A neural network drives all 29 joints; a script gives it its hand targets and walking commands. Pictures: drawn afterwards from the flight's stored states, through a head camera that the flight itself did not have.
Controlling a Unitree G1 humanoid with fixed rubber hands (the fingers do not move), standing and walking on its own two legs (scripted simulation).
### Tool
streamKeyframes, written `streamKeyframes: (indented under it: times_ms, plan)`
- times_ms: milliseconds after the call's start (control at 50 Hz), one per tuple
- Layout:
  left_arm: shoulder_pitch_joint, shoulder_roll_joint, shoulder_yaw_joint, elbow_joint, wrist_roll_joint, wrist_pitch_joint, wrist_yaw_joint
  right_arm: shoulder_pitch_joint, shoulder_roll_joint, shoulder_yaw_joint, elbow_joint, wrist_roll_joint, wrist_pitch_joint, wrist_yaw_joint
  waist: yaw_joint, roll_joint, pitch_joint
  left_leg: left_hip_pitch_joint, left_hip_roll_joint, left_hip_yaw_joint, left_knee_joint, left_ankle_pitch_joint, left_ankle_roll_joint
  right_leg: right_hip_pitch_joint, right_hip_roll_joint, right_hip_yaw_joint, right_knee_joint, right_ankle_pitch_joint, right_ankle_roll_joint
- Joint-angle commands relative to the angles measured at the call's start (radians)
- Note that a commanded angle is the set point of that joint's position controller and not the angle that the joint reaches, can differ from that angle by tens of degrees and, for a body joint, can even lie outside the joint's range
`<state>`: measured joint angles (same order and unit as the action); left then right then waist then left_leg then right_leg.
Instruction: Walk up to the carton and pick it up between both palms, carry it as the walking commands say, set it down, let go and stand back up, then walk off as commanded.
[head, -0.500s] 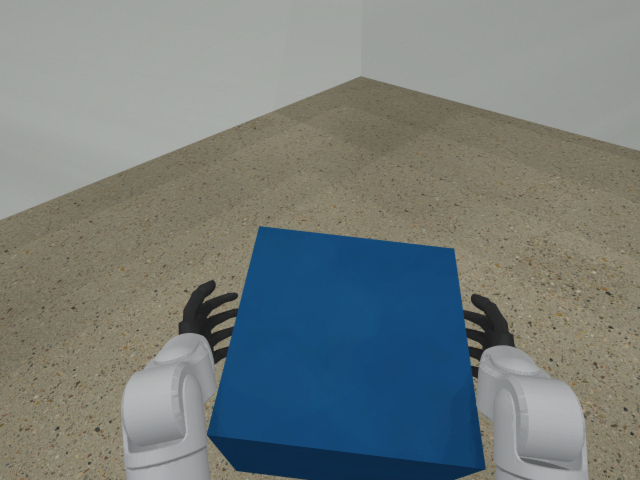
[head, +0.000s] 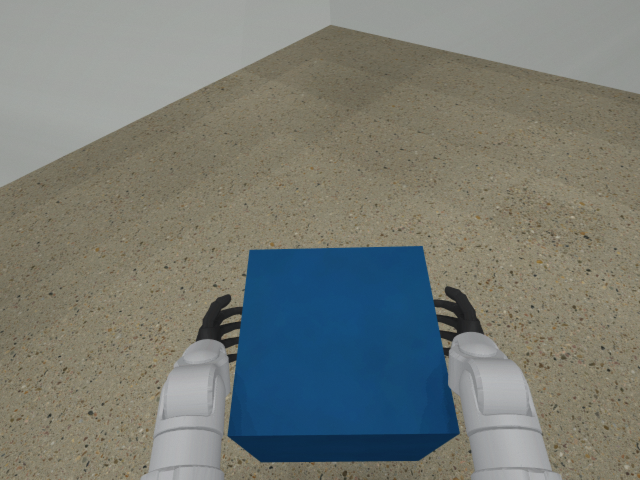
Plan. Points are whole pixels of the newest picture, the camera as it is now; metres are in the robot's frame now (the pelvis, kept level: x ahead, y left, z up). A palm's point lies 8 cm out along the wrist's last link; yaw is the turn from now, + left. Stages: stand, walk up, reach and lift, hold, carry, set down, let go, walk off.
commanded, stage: set down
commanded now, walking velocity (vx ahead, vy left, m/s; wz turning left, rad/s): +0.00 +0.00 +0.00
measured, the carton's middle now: (337, 359) +0.31 +0.03 -0.07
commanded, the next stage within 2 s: none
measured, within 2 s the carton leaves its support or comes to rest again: neither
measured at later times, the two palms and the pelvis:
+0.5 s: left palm (196, 303) +0.36 +0.24 +0.01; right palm (423, 298) +0.37 -0.09 +0.02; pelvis +0.01 +0.06 +0.00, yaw -4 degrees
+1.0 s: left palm (225, 321) +0.39 +0.23 -0.10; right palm (415, 327) +0.39 -0.10 -0.10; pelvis +0.06 +0.08 -0.02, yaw -2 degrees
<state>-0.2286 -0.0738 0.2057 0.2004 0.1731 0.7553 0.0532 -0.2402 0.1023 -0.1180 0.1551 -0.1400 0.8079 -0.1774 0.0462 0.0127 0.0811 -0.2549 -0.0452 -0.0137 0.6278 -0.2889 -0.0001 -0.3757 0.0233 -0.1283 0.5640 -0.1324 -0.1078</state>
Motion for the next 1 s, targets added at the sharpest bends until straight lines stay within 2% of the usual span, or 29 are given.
streamKeyframes:
  times_ms: [0,40,80,120,140,200,220,260,280,320,340,360,400,440,460,480,540,580,620,660,680,700,740,840,900,920,940,960,980]
  plan:
    - [-0.880,-0.521,-0.455,-0.110,-0.256,-0.172,-0.279,-0.739,0.862,0.515,-0.047,0.281,-0.137,0.212,0.055,-0.074,-0.480,-0.240,-0.004,-0.071,0.032,-0.004,0.066,0.593,-0.135,0.512,-0.233,-0.536,0.098]
    - [-0.902,-0.592,-0.384,0.018,-0.202,-0.214,-0.320,-0.762,0.997,0.470,0.100,0.243,-0.171,0.231,0.096,-0.116,-0.459,-0.309,0.001,-0.082,0.039,-0.009,0.083,0.639,-0.154,0.556,-0.227,-0.560,0.121]
    - [-0.951,-0.650,-0.317,0.183,-0.142,-0.243,-0.365,-0.783,1.066,0.381,0.270,0.189,-0.200,0.255,0.100,-0.125,-0.407,-0.331,0.007,-0.089,0.020,-0.019,0.094,0.644,-0.158,0.559,-0.236,-0.585,0.121]
    - [-1.121,-0.669,-0.237,0.266,-0.113,-0.281,-0.400,-0.883,1.113,0.286,0.394,0.136,-0.223,0.274,0.079,-0.163,-0.419,-0.290,0.011,-0.098,0.024,-0.022,0.097,0.605,-0.157,0.559,-0.247,-0.619,0.125]
    - [-1.118,-0.669,-0.189,0.321,-0.081,-0.288,-0.407,-0.949,1.114,0.246,0.433,0.123,-0.237,0.285,0.104,-0.159,-0.402,-0.281,0.007,-0.091,0.011,-0.028,0.103,0.583,-0.150,0.534,-0.234,-0.608,0.128]
    - [-1.104,-0.709,-0.100,0.432,-0.017,-0.305,-0.411,-1.004,1.103,0.132,0.525,0.067,-0.272,0.313,0.113,-0.114,-0.394,-0.250,0.013,-0.096,-0.029,-0.049,0.105,0.516,-0.131,0.485,-0.186,-0.516,0.106]
    - [-1.100,-0.712,-0.075,0.464,0.002,-0.302,-0.412,-1.002,1.068,0.079,0.569,0.041,-0.279,0.317,0.107,-0.083,-0.379,-0.247,0.015,-0.098,-0.038,-0.055,0.102,0.490,-0.131,0.483,-0.178,-0.497,0.093]
    - [-1.101,-0.700,-0.027,0.491,0.034,-0.303,-0.405,-0.989,1.032,-0.006,0.658,-0.005,-0.280,0.336,0.088,-0.089,-0.321,-0.252,0.020,-0.099,-0.056,-0.100,0.103,0.408,-0.113,0.442,-0.158,-0.499,0.082]
    - [-1.087,-0.702,0.006,0.522,0.044,-0.302,-0.406,-1.016,1.008,-0.030,0.634,-0.017,-0.287,0.335,0.073,-0.091,-0.314,-0.241,0.018,-0.102,-0.058,-0.104,0.106,0.393,-0.109,0.428,-0.149,-0.491,0.080]
    - [-1.071,-0.718,-0.012,0.490,0.054,-0.315,-0.390,-0.942,0.964,-0.078,0.687,-0.057,-0.300,0.349,0.040,-0.049,-0.286,-0.241,0.023,-0.110,-0.093,-0.105,0.098,0.358,-0.083,0.376,-0.104,-0.373,0.065]
    - [-1.125,-0.758,-0.016,0.472,0.058,-0.321,-0.385,-0.972,0.951,-0.088,0.689,-0.065,-0.316,0.361,0.029,-0.013,-0.299,-0.269,0.026,-0.114,-0.104,-0.167,0.093,0.349,-0.063,0.358,-0.069,-0.389,0.055]
    - [-1.131,-0.765,-0.027,0.453,0.042,-0.338,-0.378,-0.970,0.922,-0.105,0.681,-0.088,-0.331,0.364,0.006,-0.034,-0.308,-0.264,0.034,-0.128,-0.118,-0.173,0.096,0.342,-0.048,0.337,-0.048,-0.351,0.050]
    - [-1.120,-0.821,-0.059,0.443,0.029,-0.358,-0.358,-0.953,0.852,-0.130,0.676,-0.106,-0.366,0.379,-0.034,0.043,-0.301,-0.303,0.064,-0.167,-0.172,-0.220,0.085,0.343,-0.013,0.297,0.031,-0.237,0.039]
    - [-1.024,-0.896,-0.114,0.433,0.017,-0.388,-0.334,-0.914,0.819,-0.099,0.598,-0.127,-0.414,0.392,-0.049,0.049,-0.351,-0.317,0.072,-0.183,-0.188,-0.139,0.059,0.310,0.002,0.278,0.083,-0.115,0.034]
    - [-0.996,-0.934,-0.150,0.426,0.008,-0.403,-0.317,-0.893,0.785,-0.106,0.571,-0.129,-0.440,0.397,-0.078,0.082,-0.357,-0.305,0.083,-0.207,-0.205,-0.101,0.041,0.280,0.012,0.268,0.105,-0.065,0.034]
    - [-0.927,-0.946,-0.158,0.430,0.010,-0.416,-0.305,-0.870,0.799,-0.066,0.553,-0.115,-0.460,0.407,-0.055,0.081,-0.394,-0.289,0.073,-0.195,-0.193,-0.037,0.033,0.276,0.009,0.275,0.103,-0.043,0.030]
    - [-0.848,-0.996,-0.225,0.404,-0.018,-0.465,-0.291,-0.809,0.807,0.026,0.464,-0.095,-0.517,0.413,-0.068,0.041,-0.522,-0.248,0.062,-0.202,-0.146,0.136,0.016,0.242,0.020,0.280,0.111,0.028,0.022]
    - [-0.781,-1.028,-0.238,0.434,-0.023,-0.481,-0.278,-0.819,0.775,0.070,0.419,-0.065,-0.544,0.422,-0.060,0.061,-0.508,-0.272,0.070,-0.228,-0.138,0.163,0.002,0.182,0.026,0.283,0.133,0.018,0.021]
    - [-0.702,-1.010,-0.250,0.421,-0.015,-0.504,-0.267,-0.730,0.756,0.101,0.402,-0.064,-0.565,0.420,-0.064,0.034,-0.531,-0.272,0.061,-0.227,-0.081,0.330,-0.013,0.132,0.022,0.296,0.121,0.076,0.020]
    - [-0.653,-1.015,-0.305,0.385,-0.022,-0.535,-0.254,-0.668,0.762,0.154,0.376,-0.037,-0.597,0.422,-0.071,0.058,-0.636,-0.216,0.065,-0.234,-0.032,0.516,-0.031,0.077,0.029,0.300,0.129,0.160,0.025]
    - [-0.634,-0.998,-0.338,0.350,-0.032,-0.555,-0.245,-0.653,0.773,0.204,0.356,-0.010,-0.614,0.417,-0.057,0.057,-0.693,-0.213,0.062,-0.227,-0.005,0.598,-0.036,0.084,0.030,0.308,0.130,0.210,0.031]
    - [-0.632,-0.984,-0.369,0.328,-0.035,-0.571,-0.236,-0.625,0.756,0.216,0.361,-0.004,-0.631,0.415,-0.076,0.070,-0.717,-0.204,0.067,-0.235,0.014,0.671,-0.045,0.038,0.032,0.311,0.136,0.233,0.033]
    - [-0.564,-0.966,-0.401,0.334,-0.043,-0.598,-0.217,-0.594,0.742,0.274,0.347,0.027,-0.666,0.408,-0.058,0.076,-0.804,-0.170,0.067,-0.240,0.052,0.755,-0.060,-0.008,0.039,0.317,0.149,0.254,0.043]
    - [-0.523,-0.866,-0.443,0.364,-0.032,-0.659,-0.187,-0.579,0.683,0.305,0.355,0.047,-0.734,0.371,-0.042,0.082,-0.884,-0.239,0.060,-0.237,0.115,0.805,-0.065,-0.167,0.043,0.320,0.207,0.257,0.070]
    - [-0.535,-0.839,-0.444,0.391,-0.036,-0.685,-0.178,-0.560,0.650,0.284,0.379,0.020,-0.755,0.352,-0.059,0.047,-0.932,-0.303,0.044,-0.219,0.138,0.745,-0.069,-0.233,0.051,0.299,0.239,0.247,0.082]
    - [-0.520,-0.842,-0.451,0.408,-0.028,-0.682,-0.178,-0.538,0.629,0.260,0.394,0.007,-0.752,0.346,-0.084,0.059,-0.916,-0.324,0.047,-0.222,0.143,0.730,-0.072,-0.273,0.048,0.299,0.246,0.242,0.083]
    - [-0.524,-0.806,-0.418,0.427,-0.015,-0.684,-0.178,-0.545,0.636,0.260,0.412,-0.001,-0.755,0.341,-0.060,0.045,-0.911,-0.384,0.035,-0.211,0.153,0.696,-0.067,-0.286,0.053,0.296,0.257,0.241,0.086]
    - [-0.514,-0.797,-0.418,0.432,-0.002,-0.684,-0.177,-0.527,0.625,0.248,0.419,-0.009,-0.755,0.335,-0.063,0.062,-0.903,-0.402,0.031,-0.204,0.152,0.680,-0.068,-0.303,0.055,0.290,0.261,0.236,0.087]
    - [-0.511,-0.788,-0.420,0.429,-0.010,-0.690,-0.177,-0.501,0.626,0.247,0.431,-0.018,-0.754,0.331,-0.067,0.037,-0.904,-0.440,0.032,-0.206,0.157,0.675,-0.064,-0.301,0.056,0.290,0.275,0.247,0.091]
